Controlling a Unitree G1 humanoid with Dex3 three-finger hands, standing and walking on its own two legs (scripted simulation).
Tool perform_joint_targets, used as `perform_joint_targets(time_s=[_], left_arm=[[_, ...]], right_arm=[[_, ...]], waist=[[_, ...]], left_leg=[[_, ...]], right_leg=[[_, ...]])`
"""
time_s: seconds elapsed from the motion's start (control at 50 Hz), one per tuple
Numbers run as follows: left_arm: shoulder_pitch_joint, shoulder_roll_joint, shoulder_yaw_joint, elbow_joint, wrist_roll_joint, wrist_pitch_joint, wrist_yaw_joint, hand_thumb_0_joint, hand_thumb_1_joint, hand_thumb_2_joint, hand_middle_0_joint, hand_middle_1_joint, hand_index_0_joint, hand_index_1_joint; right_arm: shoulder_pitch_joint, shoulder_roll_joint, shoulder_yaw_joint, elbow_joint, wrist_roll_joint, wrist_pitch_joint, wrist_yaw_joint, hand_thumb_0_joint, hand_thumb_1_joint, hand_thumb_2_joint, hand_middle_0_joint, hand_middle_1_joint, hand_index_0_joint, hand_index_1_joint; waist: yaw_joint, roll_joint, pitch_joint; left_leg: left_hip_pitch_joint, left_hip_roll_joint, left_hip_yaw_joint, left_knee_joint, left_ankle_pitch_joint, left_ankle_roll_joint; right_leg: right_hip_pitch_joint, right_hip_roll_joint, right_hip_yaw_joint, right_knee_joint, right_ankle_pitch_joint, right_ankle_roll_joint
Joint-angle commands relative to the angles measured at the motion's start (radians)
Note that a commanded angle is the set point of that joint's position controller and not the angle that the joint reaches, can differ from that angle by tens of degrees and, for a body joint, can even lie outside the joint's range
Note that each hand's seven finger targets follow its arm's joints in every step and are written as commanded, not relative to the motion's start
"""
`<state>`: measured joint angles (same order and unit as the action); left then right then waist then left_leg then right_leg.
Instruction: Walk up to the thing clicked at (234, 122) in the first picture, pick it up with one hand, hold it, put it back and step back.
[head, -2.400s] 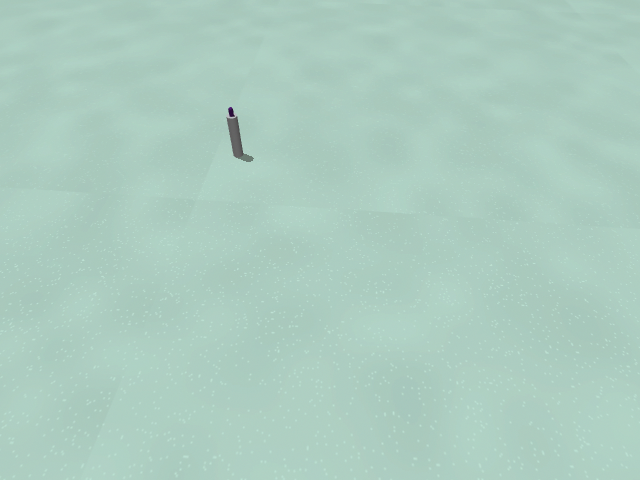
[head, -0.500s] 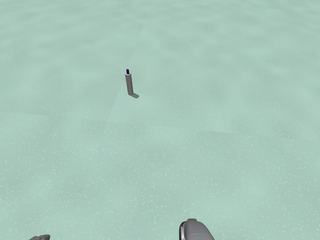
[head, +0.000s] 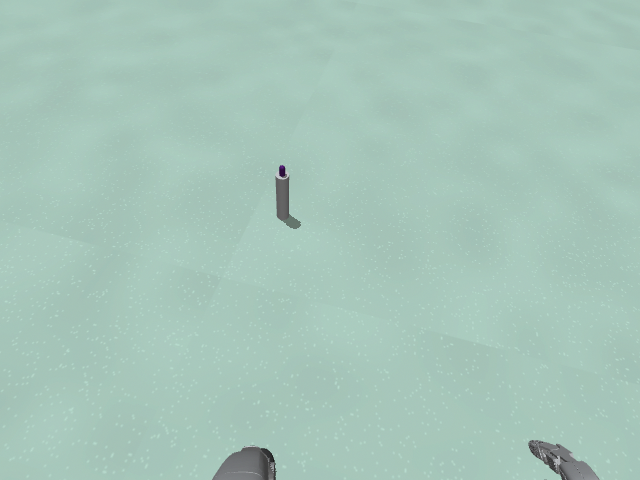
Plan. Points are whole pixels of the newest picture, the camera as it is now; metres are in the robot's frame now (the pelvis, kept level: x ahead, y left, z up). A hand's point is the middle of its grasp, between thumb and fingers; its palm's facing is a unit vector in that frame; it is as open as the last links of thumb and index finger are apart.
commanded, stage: walk up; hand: left
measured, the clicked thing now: (282, 192) +1.16 +0.15 -0.62
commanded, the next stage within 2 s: none
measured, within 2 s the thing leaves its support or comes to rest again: neither
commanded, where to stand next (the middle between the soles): +0.79 -0.03 m, yaw +0 degrees
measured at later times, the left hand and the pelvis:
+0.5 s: hand (181, 321) +0.35 +0.24 -0.12, palm faces -0.11 -0.91 -0.39, open 7.4 cm; pelvis +0.23 -0.03 +0.00, yaw -2 degrees
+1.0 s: hand (189, 291) +0.42 +0.24 -0.14, palm faces +0.01 -0.93 -0.36, open 7.4 cm; pelvis +0.40 -0.04 +0.01, yaw +2 degrees
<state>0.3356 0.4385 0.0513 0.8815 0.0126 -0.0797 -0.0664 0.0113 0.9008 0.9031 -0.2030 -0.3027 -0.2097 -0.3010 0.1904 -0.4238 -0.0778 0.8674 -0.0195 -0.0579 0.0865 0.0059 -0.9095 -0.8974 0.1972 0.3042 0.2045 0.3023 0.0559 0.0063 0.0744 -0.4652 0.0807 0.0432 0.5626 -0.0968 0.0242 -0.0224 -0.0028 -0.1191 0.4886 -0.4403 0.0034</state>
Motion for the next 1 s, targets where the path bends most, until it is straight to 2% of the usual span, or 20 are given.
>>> perform_joint_targets(time_s=[0.0,0.02,0.04,0.06,0.12,0.16,0.28,0.34,0.4,0.44,0.46,0.48,0.5,0.52,0.56,0.6,0.62,0.8,0.9,0.98], left_arm=[[0.016,0.163,0.039,-0.105,-0.013,-0.015,0.031,0.000,0.900,0.900,-0.200,-0.300,-0.200,-0.300],[0.068,0.087,0.019,-0.109,-0.022,-0.011,0.031,0.000,0.900,0.900,-0.200,-0.300,-0.200,-0.300],[0.062,0.212,0.049,-0.090,-0.022,0.002,0.048,0.000,0.900,0.900,-0.200,-0.300,-0.200,-0.300],[0.023,0.243,0.046,-0.077,-0.014,0.002,0.055,0.000,0.900,0.900,-0.200,-0.300,-0.200,-0.300],[0.035,0.203,0.043,-0.049,-0.027,-0.001,0.038,0.000,0.900,0.900,-0.200,-0.300,-0.200,-0.300],[0.061,0.184,0.044,-0.039,-0.028,0.010,0.028,0.000,0.900,0.900,-0.200,-0.300,-0.200,-0.300],[-0.087,0.149,0.042,-0.099,-0.006,0.022,-0.007,0.000,0.900,0.900,-0.200,-0.300,-0.200,-0.300],[-0.139,0.133,0.047,-0.111,-0.004,0.014,-0.018,0.000,0.900,0.900,-0.200,-0.300,-0.200,-0.300],[-0.122,0.141,0.059,-0.086,-0.003,0.011,-0.016,0.000,0.900,0.900,-0.200,-0.300,-0.200,-0.300],[-0.037,0.178,0.077,-0.053,0.000,0.005,-0.008,0.000,0.900,0.900,-0.200,-0.300,-0.200,-0.300],[0.040,0.220,0.097,-0.026,0.002,-0.005,0.000,0.000,0.900,0.900,-0.200,-0.300,-0.200,-0.300],[0.111,0.280,0.120,-0.023,0.008,-0.015,0.013,0.000,0.900,0.900,-0.200,-0.300,-0.200,-0.300],[0.113,0.327,0.121,-0.049,0.005,-0.025,0.023,0.000,0.900,0.900,-0.200,-0.300,-0.200,-0.300],[0.088,0.345,0.118,-0.047,-0.008,-0.019,0.024,0.000,0.900,0.900,-0.200,-0.300,-0.200,-0.300],[0.018,0.293,0.101,-0.065,-0.021,-0.015,0.034,0.000,0.900,0.900,-0.200,-0.300,-0.200,-0.300],[-0.061,0.239,0.085,-0.076,-0.026,-0.022,0.040,0.000,0.900,0.900,-0.200,-0.300,-0.200,-0.300],[-0.077,0.223,0.080,-0.078,-0.022,-0.024,0.040,0.000,0.900,0.900,-0.200,-0.300,-0.200,-0.300],[-0.007,0.221,0.089,-0.105,-0.001,-0.032,0.038,0.000,0.900,0.900,-0.200,-0.300,-0.200,-0.300],[0.012,0.230,0.087,-0.108,-0.003,-0.025,0.036,0.000,0.900,0.900,-0.200,-0.300,-0.200,-0.300],[0.005,0.224,0.070,-0.118,0.000,-0.011,0.036,0.000,0.900,0.900,-0.200,-0.300,-0.200,-0.300]], right_arm=[[0.262,-0.267,-0.092,-0.008,-0.034,-0.045,-0.031,0.000,-0.900,-0.900,0.200,0.300,0.200,0.300],[0.287,-0.337,-0.110,-0.025,-0.039,-0.049,-0.044,0.000,-0.900,-0.900,0.200,0.300,0.200,0.300],[0.259,-0.352,-0.112,-0.042,0.002,-0.047,-0.047,0.000,-0.900,-0.900,0.200,0.300,0.200,0.300],[0.212,-0.336,-0.114,-0.048,0.016,-0.043,-0.051,0.000,-0.900,-0.900,0.200,0.300,0.200,0.300],[0.123,-0.235,-0.057,-0.075,0.033,-0.052,-0.066,0.000,-0.900,-0.900,0.200,0.300,0.200,0.300],[0.118,-0.223,-0.052,-0.075,0.034,-0.062,-0.064,0.000,-0.900,-0.900,0.200,0.300,0.200,0.300],[0.122,-0.243,-0.056,-0.099,0.021,-0.068,-0.061,0.000,-0.900,-0.900,0.200,0.300,0.200,0.300],[0.127,-0.242,-0.054,-0.099,0.018,-0.063,-0.056,0.000,-0.900,-0.900,0.200,0.300,0.200,0.300],[0.116,-0.252,-0.057,-0.111,0.021,-0.053,-0.059,0.000,-0.900,-0.900,0.200,0.300,0.200,0.300],[0.092,-0.246,-0.052,-0.122,0.018,-0.045,-0.062,0.000,-0.900,-0.900,0.200,0.300,0.200,0.300],[0.129,-0.199,-0.036,-0.120,0.012,-0.044,-0.061,0.000,-0.900,-0.900,0.200,0.300,0.200,0.300],[0.196,-0.135,-0.012,-0.115,0.015,-0.043,-0.058,0.000,-0.900,-0.900,0.200,0.300,0.200,0.300],[0.227,-0.114,0.000,-0.116,0.016,-0.034,-0.055,0.000,-0.900,-0.900,0.200,0.300,0.200,0.300],[0.181,-0.213,-0.026,-0.100,0.012,-0.025,-0.066,0.000,-0.900,-0.900,0.200,0.300,0.200,0.300],[0.158,-0.231,-0.032,-0.059,0.026,-0.023,-0.067,0.000,-0.900,-0.900,0.200,0.300,0.200,0.300],[0.219,-0.201,-0.027,-0.020,0.039,-0.012,-0.058,0.000,-0.900,-0.900,0.200,0.300,0.200,0.300],[0.231,-0.192,-0.027,-0.014,0.034,-0.005,-0.052,0.000,-0.900,-0.900,0.200,0.300,0.200,0.300],[0.062,-0.174,-0.039,-0.062,0.002,0.008,-0.022,0.000,-0.900,-0.900,0.200,0.300,0.200,0.300],[-0.005,-0.160,-0.032,-0.081,-0.005,-0.015,-0.015,0.000,-0.900,-0.900,0.200,0.300,0.200,0.300],[0.119,-0.184,-0.047,-0.041,-0.005,-0.029,-0.027,0.000,-0.900,-0.900,0.200,0.300,0.200,0.300]], waist=[[-0.169,0.207,-0.209],[-0.153,0.386,-0.248],[-0.158,0.232,-0.264],[-0.148,0.177,-0.194],[-0.078,0.087,-0.083],[-0.057,0.107,-0.084],[-0.078,0.135,0.013],[-0.085,0.137,0.006],[-0.062,0.122,-0.029],[-0.005,0.046,-0.050],[0.027,-0.076,-0.107],[0.055,-0.279,-0.156],[0.036,-0.326,-0.132],[0.049,-0.250,-0.081],[0.010,-0.146,-0.008],[-0.052,-0.160,-0.014],[-0.063,-0.168,-0.016],[-0.008,-0.107,0.031],[0.005,-0.098,0.007],[-0.079,-0.017,-0.052]], left_leg=[[0.586,0.042,-0.100,-0.102,-0.243,0.096],[0.736,0.286,-0.539,-0.160,-0.325,0.160],[0.716,0.359,-0.749,-0.273,-0.402,0.242],[0.651,0.370,-0.714,-0.287,-0.358,0.263],[0.427,0.225,-0.274,-0.259,0.166,0.127],[0.372,0.195,-0.174,-0.255,0.248,0.157],[0.327,0.174,-0.067,-0.310,0.158,0.196],[0.318,0.143,-0.025,-0.271,0.161,0.169],[0.264,0.176,-0.062,-0.222,0.032,0.159],[0.168,0.167,-0.070,-0.105,-0.091,0.138],[0.099,0.110,-0.036,0.100,-0.082,0.106],[0.007,-0.001,0.062,0.373,-0.165,0.068],[-0.135,-0.098,0.011,0.564,-0.418,0.026],[-0.176,-0.086,-0.043,0.645,-0.426,0.018],[-0.136,-0.029,-0.146,0.643,-0.312,0.018],[-0.068,-0.006,-0.140,0.553,-0.218,0.016],[-0.029,-0.013,-0.117,0.530,-0.190,0.013],[-0.130,0.002,-0.106,0.225,-0.072,-0.036],[0.007,0.012,-0.036,0.032,-0.069,-0.014],[0.303,-0.050,0.017,-0.051,-0.114,0.026]], right_leg=[[-0.372,-0.114,0.032,0.419,0.384,-0.119],[-0.624,0.032,0.059,0.644,-0.106,-0.065],[-0.653,0.019,0.173,0.722,-0.116,-0.078],[-0.686,-0.027,0.208,0.766,-0.070,-0.078],[-0.546,-0.065,0.249,0.660,0.095,-0.050],[-0.490,-0.066,0.212,0.636,0.118,-0.030],[-0.521,-0.115,0.121,0.334,0.221,0.003],[-0.431,-0.102,0.090,0.169,0.328,-0.017],[-0.293,-0.083,0.070,0.138,0.330,-0.037],[-0.124,-0.065,0.072,0.109,0.297,-0.044],[0.033,-0.060,0.120,0.091,0.210,-0.058],[0.117,-0.177,0.294,-0.068,-0.042,-0.088],[0.121,-0.389,0.679,-0.224,-0.152,-0.147],[0.064,-0.434,0.799,-0.287,-0.132,-0.218],[-0.074,-0.370,0.627,-0.276,0.061,-0.177],[-0.116,-0.262,0.372,-0.244,0.235,-0.105],[-0.163,-0.234,0.307,-0.253,0.260,-0.106],[-0.100,-0.251,0.210,-0.304,0.123,-0.161],[-0.100,-0.265,0.168,-0.195,0.260,-0.198],[-0.230,-0.228,0.124,0.030,0.351,-0.167]])
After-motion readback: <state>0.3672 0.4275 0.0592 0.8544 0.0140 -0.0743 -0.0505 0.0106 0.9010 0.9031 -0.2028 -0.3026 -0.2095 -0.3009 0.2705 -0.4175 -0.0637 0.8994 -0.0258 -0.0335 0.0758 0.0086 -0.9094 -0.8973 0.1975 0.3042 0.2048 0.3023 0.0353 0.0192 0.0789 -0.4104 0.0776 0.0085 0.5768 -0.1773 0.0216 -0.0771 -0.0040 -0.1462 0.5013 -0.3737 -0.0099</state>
